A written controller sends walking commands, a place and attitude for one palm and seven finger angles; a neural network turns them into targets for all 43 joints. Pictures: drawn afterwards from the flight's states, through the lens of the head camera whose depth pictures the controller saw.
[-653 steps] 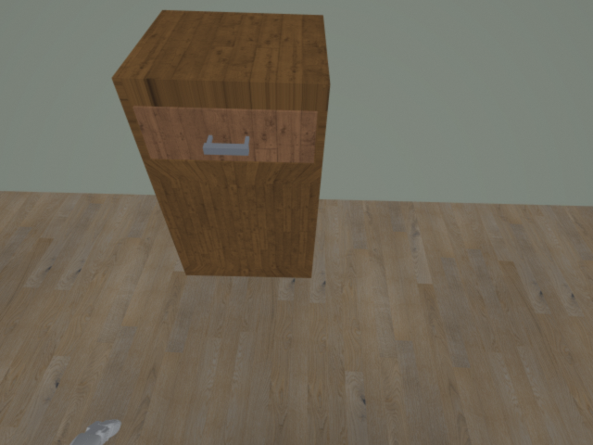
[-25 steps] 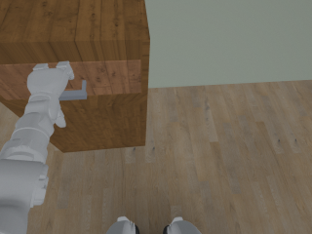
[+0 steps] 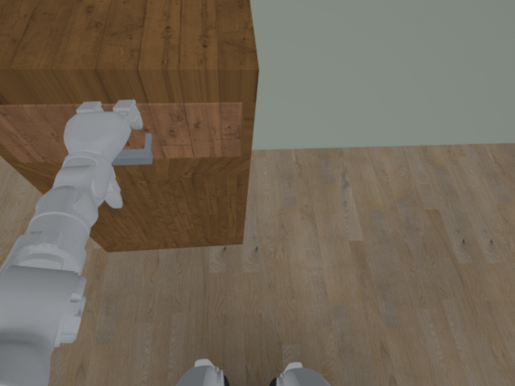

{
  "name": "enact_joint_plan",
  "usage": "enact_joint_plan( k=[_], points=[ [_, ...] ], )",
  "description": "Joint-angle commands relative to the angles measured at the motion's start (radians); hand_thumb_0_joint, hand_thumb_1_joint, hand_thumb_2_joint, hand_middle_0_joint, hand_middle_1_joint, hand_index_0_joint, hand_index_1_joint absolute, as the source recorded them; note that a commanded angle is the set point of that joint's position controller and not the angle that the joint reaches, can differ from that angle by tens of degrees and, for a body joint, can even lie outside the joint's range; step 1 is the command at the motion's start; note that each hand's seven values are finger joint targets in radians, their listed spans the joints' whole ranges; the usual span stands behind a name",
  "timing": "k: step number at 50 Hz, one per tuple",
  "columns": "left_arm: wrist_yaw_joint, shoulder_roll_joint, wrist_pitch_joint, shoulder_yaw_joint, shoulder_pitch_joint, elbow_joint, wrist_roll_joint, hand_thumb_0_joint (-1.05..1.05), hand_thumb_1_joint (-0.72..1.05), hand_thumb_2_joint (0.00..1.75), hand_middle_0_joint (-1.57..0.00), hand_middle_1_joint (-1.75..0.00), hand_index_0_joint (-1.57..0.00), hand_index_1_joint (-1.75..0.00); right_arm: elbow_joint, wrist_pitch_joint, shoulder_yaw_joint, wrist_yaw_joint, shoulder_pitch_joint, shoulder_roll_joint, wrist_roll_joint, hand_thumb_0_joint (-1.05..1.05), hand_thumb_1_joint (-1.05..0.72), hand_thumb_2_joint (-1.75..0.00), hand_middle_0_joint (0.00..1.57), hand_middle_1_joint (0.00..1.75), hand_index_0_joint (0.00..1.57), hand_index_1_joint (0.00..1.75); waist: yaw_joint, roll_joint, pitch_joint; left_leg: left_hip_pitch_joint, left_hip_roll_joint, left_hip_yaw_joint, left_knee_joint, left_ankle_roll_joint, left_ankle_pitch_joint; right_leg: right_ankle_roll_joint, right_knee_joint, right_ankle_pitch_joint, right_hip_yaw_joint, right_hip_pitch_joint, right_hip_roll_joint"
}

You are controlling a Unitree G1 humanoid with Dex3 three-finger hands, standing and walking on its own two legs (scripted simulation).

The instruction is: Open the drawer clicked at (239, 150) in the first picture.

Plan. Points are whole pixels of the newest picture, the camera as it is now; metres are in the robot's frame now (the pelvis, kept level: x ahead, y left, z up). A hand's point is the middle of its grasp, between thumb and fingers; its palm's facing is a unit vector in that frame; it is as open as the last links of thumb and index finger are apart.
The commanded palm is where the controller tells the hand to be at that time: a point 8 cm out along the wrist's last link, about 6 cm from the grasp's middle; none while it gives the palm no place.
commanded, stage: move the hooked fingers above the handle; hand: left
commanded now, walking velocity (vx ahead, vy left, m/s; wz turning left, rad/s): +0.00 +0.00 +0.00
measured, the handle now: (121, 148) +0.54 +0.23 -0.05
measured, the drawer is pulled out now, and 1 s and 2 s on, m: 0.00 0.00 0.00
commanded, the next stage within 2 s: lower the fingers behind the handle in 1.10 s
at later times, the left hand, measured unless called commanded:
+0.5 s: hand (107, 153) +0.48 +0.23 +0.02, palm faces -0.06 -0.07 -1.00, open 13.8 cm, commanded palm +0.48 +0.23 +0.06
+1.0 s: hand (101, 151) +0.49 +0.24 +0.02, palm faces -0.04 -0.05 -1.00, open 13.9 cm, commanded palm +0.47 +0.23 +0.06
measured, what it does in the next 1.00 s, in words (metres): stands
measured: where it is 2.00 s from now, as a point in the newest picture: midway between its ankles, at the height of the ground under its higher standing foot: outside the picture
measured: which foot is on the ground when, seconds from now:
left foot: down 0.00-1.00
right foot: down 0.00-1.00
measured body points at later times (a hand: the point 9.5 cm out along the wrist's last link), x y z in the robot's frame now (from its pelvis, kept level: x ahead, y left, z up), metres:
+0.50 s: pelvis +0.00 -0.01 +0.00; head +0.11 +0.01 +0.43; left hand +0.48 +0.23 +0.07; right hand -0.01 -0.29 -0.12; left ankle +0.00 +0.07 -0.69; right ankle -0.02 -0.12 -0.69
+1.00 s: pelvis +0.00 +0.00 +0.00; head +0.11 +0.01 +0.44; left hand +0.48 +0.24 +0.07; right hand +0.00 -0.28 -0.12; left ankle +0.00 +0.07 -0.69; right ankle -0.02 -0.12 -0.69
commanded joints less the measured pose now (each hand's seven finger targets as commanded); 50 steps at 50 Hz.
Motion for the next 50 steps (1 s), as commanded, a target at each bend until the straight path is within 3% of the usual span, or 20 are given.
enact_joint_plan(
  k=[1,4,8,9,13,14,18,20,23,24,27,30,33,34,35,38,40,44,47,50],
  points=[
    [0.106,0.303,0.035,0.112,-0.464,-0.143,0.010,0.00,-0.50,0.30,-0.30,-1.20,-0.30,-1.20,-0.033,-0.003,-0.056,-0.010,0.149,-0.184,-0.013,0.00,-0.90,-0.90,0.20,0.30,0.20,0.30,-0.015,0.125,-0.395,0.461,0.005,-0.106,-0.059,-0.044,0.486,-0.034,-0.052,0.252,0.008,-0.024,0.046],
    [0.115,0.315,0.102,0.122,-0.403,-0.084,0.009,0.00,-0.50,0.30,-0.30,-1.20,-0.30,-1.20,-0.051,0.005,-0.051,-0.001,0.145,-0.186,-0.011,0.00,-0.90,-0.90,0.20,0.30,0.20,0.30,0.009,0.104,-0.440,0.433,-0.003,-0.079,-0.056,-0.039,0.509,-0.031,-0.048,0.311,0.012,0.050,0.047],
    [0.086,0.347,0.141,0.126,-0.400,-0.075,0.014,0.00,-0.50,0.30,-0.30,-1.20,-0.30,-1.20,-0.066,0.018,-0.050,-0.005,0.151,-0.193,0.001,0.00,-0.90,-0.90,0.20,0.30,0.20,0.30,0.006,0.037,-0.474,0.398,-0.008,-0.058,-0.066,-0.026,0.502,-0.019,-0.062,0.381,0.030,0.137,0.043],
    [0.076,0.326,0.152,0.106,-0.384,-0.064,0.009,0.00,-0.50,0.30,-0.30,-1.20,-0.30,-1.20,-0.068,0.021,-0.048,-0.007,0.149,-0.191,0.003,0.00,-0.90,-0.90,0.20,0.30,0.20,0.30,0.005,0.034,-0.466,0.397,-0.009,-0.056,-0.069,-0.026,0.490,-0.020,-0.066,0.379,0.031,0.147,0.043],
    [0.018,0.301,0.082,0.076,-0.419,-0.148,-0.016,0.00,-0.50,0.30,-0.30,-1.20,-0.30,-1.20,-0.074,0.010,-0.052,-0.026,0.147,-0.183,0.011,0.00,-0.90,-0.90,0.20,0.30,0.20,0.30,-0.020,0.016,-0.447,0.410,-0.010,-0.052,-0.079,-0.015,0.445,-0.012,-0.099,0.377,0.050,0.167,0.039],
    [0.004,0.275,0.066,0.054,-0.414,-0.139,-0.020,0.00,-0.50,0.30,-0.30,-1.20,-0.30,-1.20,-0.070,0.006,-0.052,-0.031,0.149,-0.180,0.012,0.00,-0.90,-0.90,0.20,0.30,0.20,0.30,-0.030,0.011,-0.404,0.404,-0.010,-0.057,-0.082,-0.015,0.417,-0.014,-0.104,0.348,0.049,0.148,0.039],
    [0.001,0.290,-0.035,0.070,-0.467,-0.260,-0.016,0.00,-0.50,0.30,-0.30,-1.20,-0.30,-1.20,-0.054,-0.011,-0.063,-0.038,0.155,-0.174,0.003,0.00,-0.90,-0.90,0.20,0.30,0.20,0.30,-0.031,0.096,-0.461,0.482,-0.005,-0.073,-0.063,-0.018,0.446,-0.019,-0.092,0.320,0.052,0.080,0.041],
    [0.016,0.240,-0.049,0.047,-0.451,-0.246,-0.016,0.00,-0.50,0.30,-0.30,-1.20,-0.30,-1.20,-0.042,-0.015,-0.064,-0.033,0.153,-0.168,0.000,0.00,-0.90,-0.90,0.20,0.30,0.20,0.30,-0.034,0.117,-0.425,0.486,-0.001,-0.085,-0.057,-0.027,0.451,-0.024,-0.080,0.287,0.038,0.021,0.042],
    [0.059,0.286,-0.031,0.097,-0.427,-0.189,-0.010,0.00,-0.50,0.30,-0.30,-1.20,-0.30,-1.20,-0.034,-0.011,-0.061,-0.022,0.154,-0.176,-0.005,0.00,-0.90,-0.90,0.20,0.30,0.20,0.30,-0.020,0.106,-0.412,0.454,-0.001,-0.091,-0.053,-0.032,0.462,-0.026,-0.064,0.278,0.029,0.006,0.045],
    [0.070,0.260,-0.005,0.080,-0.401,-0.144,-0.014,0.00,-0.50,0.30,-0.30,-1.20,-0.30,-1.20,-0.036,-0.009,-0.059,-0.018,0.152,-0.174,-0.007,0.00,-0.90,-0.90,0.20,0.30,0.20,0.30,-0.019,0.101,-0.379,0.432,-0.005,-0.087,-0.054,-0.033,0.447,-0.029,-0.066,0.270,0.024,0.004,0.046],
    [0.096,0.333,0.050,0.134,-0.394,-0.105,-0.007,0.00,-0.50,0.30,-0.30,-1.20,-0.30,-1.20,-0.045,-0.001,-0.052,-0.011,0.148,-0.185,-0.006,0.00,-0.90,-0.90,0.20,0.30,0.20,0.30,0.003,0.074,-0.407,0.378,-0.012,-0.070,-0.055,-0.028,0.459,-0.029,-0.055,0.319,0.028,0.065,0.045],
    [0.091,0.294,0.087,0.094,-0.403,-0.117,0.012,0.00,-0.50,0.30,-0.30,-1.20,-0.30,-1.20,-0.056,0.004,-0.057,-0.005,0.151,-0.183,-0.002,0.00,-0.90,-0.90,0.20,0.30,0.20,0.30,-0.004,0.090,-0.459,0.425,-0.008,-0.066,-0.048,-0.031,0.507,-0.025,-0.055,0.358,0.027,0.075,0.047],
    [0.059,0.281,0.075,0.086,-0.403,-0.177,-0.002,0.00,-0.50,0.30,-0.30,-1.20,-0.30,-1.20,-0.061,0.003,-0.065,-0.008,0.157,-0.183,0.000,0.00,-0.90,-0.90,0.20,0.30,0.20,0.30,-0.004,0.083,-0.533,0.495,-0.002,-0.072,-0.051,-0.030,0.542,-0.019,-0.067,0.385,0.033,0.111,0.050],
    [0.044,0.243,0.072,0.052,-0.417,-0.179,-0.015,0.00,-0.50,0.30,-0.30,-1.20,-0.30,-1.20,-0.059,0.003,-0.065,-0.012,0.156,-0.180,0.001,0.00,-0.90,-0.90,0.20,0.30,0.20,0.30,-0.019,0.082,-0.491,0.493,-0.001,-0.071,-0.056,-0.030,0.521,-0.020,-0.078,0.373,0.034,0.103,0.050],
    [0.035,0.252,0.058,0.061,-0.434,-0.202,-0.022,0.00,-0.50,0.30,-0.30,-1.20,-0.30,-1.20,-0.056,0.000,-0.066,-0.015,0.158,-0.180,0.002,0.00,-0.90,-0.90,0.20,0.30,0.20,0.30,-0.024,0.058,-0.490,0.487,0.000,-0.073,-0.061,-0.025,0.506,-0.016,-0.086,0.368,0.036,0.111,0.048],
    [0.026,0.276,0.007,0.081,-0.446,-0.266,-0.021,0.00,-0.50,0.30,-0.30,-1.20,-0.30,-1.20,-0.049,-0.003,-0.068,-0.023,0.155,-0.177,-0.001,0.00,-0.90,-0.90,0.20,0.30,0.20,0.30,-0.014,0.105,-0.509,0.534,0.002,-0.084,-0.065,-0.029,0.535,-0.020,-0.082,0.356,0.037,0.087,0.047],
    [0.040,0.262,-0.006,0.084,-0.410,-0.248,-0.018,0.00,-0.50,0.30,-0.30,-1.20,-0.30,-1.20,-0.045,-0.003,-0.066,-0.021,0.147,-0.174,-0.004,0.00,-0.90,-0.90,0.20,0.30,0.20,0.30,-0.009,0.097,-0.457,0.518,0.003,-0.090,-0.066,-0.032,0.525,-0.023,-0.082,0.328,0.028,0.059,0.048],
    [0.083,0.282,0.032,0.103,-0.377,-0.145,-0.003,0.00,-0.50,0.30,-0.30,-1.20,-0.30,-1.20,-0.039,0.003,-0.056,-0.014,0.137,-0.178,-0.004,0.00,-0.90,-0.90,0.20,0.30,0.20,0.30,-0.004,0.074,-0.353,0.427,-0.003,-0.081,-0.073,-0.032,0.470,-0.029,-0.072,0.294,0.020,0.040,0.047],
    [0.096,0.306,0.073,0.120,-0.371,-0.124,0.003,0.00,-0.50,0.30,-0.30,-1.20,-0.30,-1.20,-0.056,0.007,-0.053,-0.007,0.132,-0.181,-0.004,0.00,-0.90,-0.90,0.20,0.30,0.20,0.30,0.011,0.076,-0.400,0.416,-0.007,-0.070,-0.075,-0.031,0.482,-0.030,-0.067,0.324,0.025,0.080,0.045],
    [0.077,0.264,0.097,0.080,-0.361,-0.107,0.004,0.00,-0.50,0.30,-0.30,-1.20,-0.30,-1.20,-0.063,0.007,-0.058,-0.003,0.142,-0.181,0.003,0.00,-0.90,-0.90,0.20,0.30,0.20,0.30,0.003,0.054,-0.424,0.432,-0.005,-0.066,-0.075,-0.031,0.477,-0.023,-0.075,0.332,0.026,0.091,0.047]
  ],
)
